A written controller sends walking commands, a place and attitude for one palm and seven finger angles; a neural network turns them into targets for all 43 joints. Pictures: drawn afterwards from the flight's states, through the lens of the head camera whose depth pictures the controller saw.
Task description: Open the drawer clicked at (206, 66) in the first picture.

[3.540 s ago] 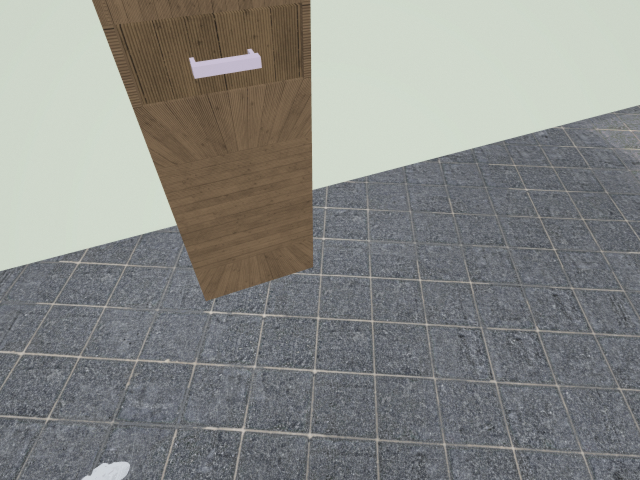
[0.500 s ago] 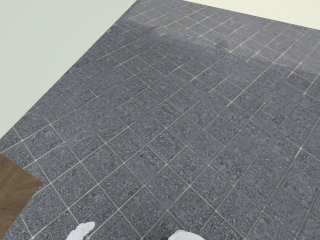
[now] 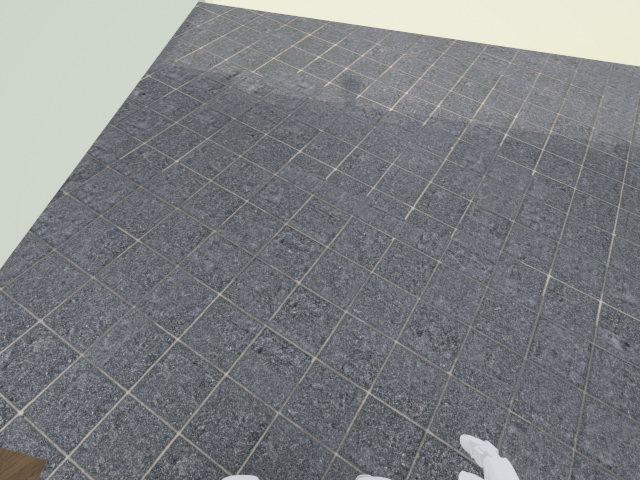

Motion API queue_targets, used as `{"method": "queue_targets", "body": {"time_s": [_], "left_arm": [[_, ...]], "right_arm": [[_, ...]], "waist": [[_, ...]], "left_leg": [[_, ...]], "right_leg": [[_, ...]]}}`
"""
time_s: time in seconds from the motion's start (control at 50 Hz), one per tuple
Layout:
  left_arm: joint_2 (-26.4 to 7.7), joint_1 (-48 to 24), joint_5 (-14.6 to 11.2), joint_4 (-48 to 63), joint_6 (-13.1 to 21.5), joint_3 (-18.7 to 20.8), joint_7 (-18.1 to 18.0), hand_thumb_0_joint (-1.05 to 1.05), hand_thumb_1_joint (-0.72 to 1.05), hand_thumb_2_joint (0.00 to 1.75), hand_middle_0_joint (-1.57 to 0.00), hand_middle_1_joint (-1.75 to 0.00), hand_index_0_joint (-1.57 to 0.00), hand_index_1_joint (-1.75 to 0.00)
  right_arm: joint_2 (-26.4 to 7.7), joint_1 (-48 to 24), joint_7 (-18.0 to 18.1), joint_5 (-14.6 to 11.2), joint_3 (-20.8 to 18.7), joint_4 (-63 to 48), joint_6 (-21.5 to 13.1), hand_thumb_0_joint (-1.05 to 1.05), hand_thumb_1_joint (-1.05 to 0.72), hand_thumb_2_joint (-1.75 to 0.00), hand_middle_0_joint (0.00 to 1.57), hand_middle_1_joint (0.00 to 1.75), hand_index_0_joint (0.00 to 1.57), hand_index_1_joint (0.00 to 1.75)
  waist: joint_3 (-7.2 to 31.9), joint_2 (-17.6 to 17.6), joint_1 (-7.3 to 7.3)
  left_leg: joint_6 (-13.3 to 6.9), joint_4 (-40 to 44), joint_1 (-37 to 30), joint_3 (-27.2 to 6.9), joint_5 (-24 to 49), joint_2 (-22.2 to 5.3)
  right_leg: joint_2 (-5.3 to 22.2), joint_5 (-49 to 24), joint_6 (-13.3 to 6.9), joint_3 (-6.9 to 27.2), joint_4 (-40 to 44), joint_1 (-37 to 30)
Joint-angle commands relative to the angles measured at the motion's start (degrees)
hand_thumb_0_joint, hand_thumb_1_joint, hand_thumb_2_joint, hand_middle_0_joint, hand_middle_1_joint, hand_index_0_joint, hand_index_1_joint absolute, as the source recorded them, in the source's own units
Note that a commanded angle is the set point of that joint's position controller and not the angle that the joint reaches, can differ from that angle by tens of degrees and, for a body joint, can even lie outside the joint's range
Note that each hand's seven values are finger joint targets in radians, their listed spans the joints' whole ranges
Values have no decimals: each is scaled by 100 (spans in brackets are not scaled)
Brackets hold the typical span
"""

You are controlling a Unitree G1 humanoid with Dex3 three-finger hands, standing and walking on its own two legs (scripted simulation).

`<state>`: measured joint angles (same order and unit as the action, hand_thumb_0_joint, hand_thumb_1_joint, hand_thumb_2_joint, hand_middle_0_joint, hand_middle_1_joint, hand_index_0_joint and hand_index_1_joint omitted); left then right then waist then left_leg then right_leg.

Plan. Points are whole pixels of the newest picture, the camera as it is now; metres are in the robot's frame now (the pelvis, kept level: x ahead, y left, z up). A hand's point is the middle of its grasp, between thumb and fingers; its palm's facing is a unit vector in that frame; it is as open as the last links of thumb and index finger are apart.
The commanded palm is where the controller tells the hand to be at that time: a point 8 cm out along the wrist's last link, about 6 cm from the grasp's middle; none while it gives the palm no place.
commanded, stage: walk to a spot facing it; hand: left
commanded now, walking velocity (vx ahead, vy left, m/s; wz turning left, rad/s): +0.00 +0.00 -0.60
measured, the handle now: out of the picture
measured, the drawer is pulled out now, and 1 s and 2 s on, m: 0.00 0.00 0.00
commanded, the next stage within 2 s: turn to face it in 1.70 s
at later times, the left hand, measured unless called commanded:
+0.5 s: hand (245, 437) +0.18 +0.12 -0.15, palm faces -0.31 -0.90 -0.29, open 7.4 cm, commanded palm none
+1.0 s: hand out of the picture +0.12 +0.12 -0.15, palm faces -0.39 -0.90 -0.21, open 7.4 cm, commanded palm none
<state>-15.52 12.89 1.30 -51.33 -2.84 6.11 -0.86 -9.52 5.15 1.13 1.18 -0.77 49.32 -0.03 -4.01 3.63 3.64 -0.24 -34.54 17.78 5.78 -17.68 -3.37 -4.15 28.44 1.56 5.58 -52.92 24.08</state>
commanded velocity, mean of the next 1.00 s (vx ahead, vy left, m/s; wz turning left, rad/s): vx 0.15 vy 0.00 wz -0.58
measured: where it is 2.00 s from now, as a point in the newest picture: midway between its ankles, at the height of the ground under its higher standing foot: (353, 463)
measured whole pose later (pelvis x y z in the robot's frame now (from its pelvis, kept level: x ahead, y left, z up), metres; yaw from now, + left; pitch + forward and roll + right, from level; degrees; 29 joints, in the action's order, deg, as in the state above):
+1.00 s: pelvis +0.08 -0.06 +0.01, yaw -32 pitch +1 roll +0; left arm -9.1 25.2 1.5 -58.6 1.7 3.2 0.0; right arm -13.3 6.1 -0.8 1.6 -3.5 51.6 0.7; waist -0.9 -0.8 4.6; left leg 4.9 -47.0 28.7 1.1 -16.7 -4.2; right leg -5.0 16.4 -3.5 7.6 -20.6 4.2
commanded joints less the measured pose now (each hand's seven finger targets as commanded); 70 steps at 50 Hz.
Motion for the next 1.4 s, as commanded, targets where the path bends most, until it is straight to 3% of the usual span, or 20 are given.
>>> {"method": "queue_targets", "body": {"time_s": [0.0, 0.06, 0.24, 0.34, 0.38, 0.4, 0.42, 0.44, 0.56, 0.74, 0.88, 0.98, 1.04, 1.06, 1.08, 1.1, 1.12, 1.16, 1.24, 1.38], "left_arm": [[-429, 252, 45, 426, 58, 149, 118, 0, 90, 90, -20, -30, -20, -30], [-266, 270, 11, 386, -5, 102, 206, 0, 90, 90, -20, -30, -20, -30], [-48, -614, -5, 539, -51, -18, 279, 0, 90, 90, -20, -30, -20, -30], [-1, -488, -5, 516, 36, -35, 253, 0, 90, 90, -20, -30, -20, -30], [-153, -40, 3, 387, 121, 16, 221, 0, 90, 90, -20, -30, -20, -30], [-628, 379, 46, 279, 212, 87, 162, 0, 90, 90, -20, -30, -20, -30], [-1302, 724, 47, 182, 262, 220, 62, 0, 90, 90, -20, -30, -20, -30], [-1387, 828, -63, 160, 219, 229, -9, 0, 90, 90, -20, -30, -20, -30], [-574, -164, -91, 350, 314, 18, -1, 0, 90, 90, -20, -30, -20, -30], [-570, 697, -50, 1, 553, 14, 98, 0, 90, 90, -20, -30, -20, -30], [-512, 1142, -8, -208, 625, -23, 48, 0, 90, 90, -20, -30, -20, -30], [-574, 1178, 11, -315, 590, -16, 5, 0, 90, 90, -20, -30, -20, -30], [-600, 864, -17, -297, 565, 13, 12, 0, 90, 90, -20, -30, -20, -30], [-452, 718, -53, -238, 565, 13, 36, 0, 90, 90, -20, -30, -20, -30], [-107, 969, -146, -188, 533, -11, 90, 0, 90, 90, -20, -30, -20, -30], [-19, 1124, -136, -161, 535, -42, 120, 0, 90, 90, -20, -30, -20, -30], [-166, 1009, -60, -169, 483, 5, 133, 0, 90, 90, -20, -30, -20, -30], [-165, 865, 36, -305, 363, 46, 205, 0, 90, 90, -20, -30, -20, -30], [101, 971, 8, -304, 149, 42, 268, 0, 90, 90, -20, -30, -20, -30], [167, 137, 47, 71, -33, 22, 253, 0, 90, 90, -20, -30, -20, -30]], "right_arm": [[-1029, 411, 118, 37, -278, -432, -84, 0, -90, -90, 20, 30, 20, 30], [-990, 570, 118, 14, -301, -345, -109, 0, -90, -90, 20, 30, 20, 30], [-1172, 1282, 65, 32, -489, 57, -59, 0, -90, -90, 20, 30, 20, 30], [-1308, 1144, 2, 56, -578, 162, -31, 0, -90, -90, 20, 30, 20, 30], [-1292, 1102, -12, 26, -572, 150, -17, 0, -90, -90, 20, 30, 20, 30], [-1112, 1233, -55, -33, -519, 96, 3, 0, -90, -90, 20, 30, 20, 30], [-631, 962, -82, -22, -364, -232, 25, 0, -90, -90, 20, 30, 20, 30], [-761, 771, 0, -32, -376, -313, 130, 0, -90, -90, 20, 30, 20, 30], [-853, 913, -60, 84, -416, 56, 178, 0, -90, -90, 20, 30, 20, 30], [-867, 128, -171, 74, -456, -163, 22, 0, -90, -90, 20, 30, 20, 30], [-762, -429, -189, 31, -382, -434, -110, 0, -90, -90, 20, 30, 20, 30], [-672, -626, -171, -42, -339, -574, -200, 0, -90, -90, 20, 30, 20, 30], [-797, 194, -84, -61, -361, -338, -276, 0, -90, -90, 20, 30, 20, 30], [-1048, 1025, 9, -53, -411, -70, -315, 0, -90, -90, 20, 30, 20, 30], [-1664, 1648, 68, 27, -535, 116, -348, 0, -90, -90, 20, 30, 20, 30], [-1901, 1846, 54, 4, -535, 123, -294, 0, -90, -90, 20, 30, 20, 30], [-1697, 1519, 40, -1, -480, -16, -236, 0, -90, -90, 20, 30, 20, 30], [-1083, 744, 54, 1, -293, -152, -258, 0, -90, -90, 20, 30, 20, 30], [-812, 763, 105, -26, -229, 24, -314, 0, -90, -90, 20, 30, 20, 30], [-784, 1337, 117, -14, -283, 310, -275, 0, -90, -90, 20, 30, 20, 30]], "waist": [[491, -1471, -225], [628, -1439, -261], [454, -1519, -679], [513, -1723, -586], [777, -1249, -288], [1094, -98, -68], [1072, 1506, 99], [1126, 1114, 143], [580, 424, -365], [134, 347, -115], [67, 265, -10], [9, 353, -8], [224, 175, -462], [601, -166, -793], [1248, -1585, -911], [1304, -2228, -829], [767, -1472, -758], [53, -1243, -419], [213, -1210, -153], [244, -1031, -324]], "left_leg": [[-402, 1340, -1001, -895, 3881, -1653], [-380, 1337, -1274, -325, 3565, -1422], [-675, 1363, -1646, 120, 3032, -1819], [-519, 963, -1309, 456, 2739, -1982], [-115, 42, -893, 838, 2451, -1835], [234, -1156, 59, 1026, 1518, -1533], [547, -2602, 1666, 856, -1702, -584], [515, -3306, 1708, -52, -2003, -531], [631, -3165, 1641, -361, -107, -550], [664, -2432, 2205, -547, 263, -449], [562, -1629, 2222, -565, 146, -260], [413, -644, 1243, -460, -87, -9], [309, 588, -496, -347, 426, 167], [250, 1047, -1793, -482, 674, -43], [-112, 1346, -3040, -2079, 429, -1582], [-549, 1834, -2911, -3180, 362, -2706], [-764, 2028, -1961, -3089, 56, -2722], [-507, 2225, -698, -2024, 105, -2117], [-275, 1873, -631, -377, 2558, -1529], [-449, 1660, -1258, 136, 3406, -1622]], "right_leg": [[414, -133, 221, -185, -2178, 912], [509, -583, 303, -397, -2194, 958], [791, -303, 291, -969, -194, 652], [625, -447, 50, -1206, 1114, -193], [563, -1521, -96, -1239, 2314, -1225], [1227, -2497, -379, -376, 2989, -2412], [2636, -4772, -966, 1723, 3176, -2866], [2929, -5452, -1368, 1757, 3120, -2429], [1606, -2945, -946, 613, 3527, -1828], [1575, -1220, -1153, 1489, 4064, -2016], [1625, -2004, -1332, 1851, 3954, -2389], [1554, -2945, -1236, 1890, 3562, -1998], [1167, -3255, -924, 1651, 2726, -1209], [721, -3100, -727, 1266, 1853, -612], [-25, -1126, -406, 531, 356, 462], [-52, 591, -167, -135, -1029, 1127], [333, 496, -139, -77, -1559, 1036], [657, -213, -55, -273, -1873, 911], [750, -1011, 104, -539, -1919, 654], [853, -1425, 270, -660, -1548, 1259]]}}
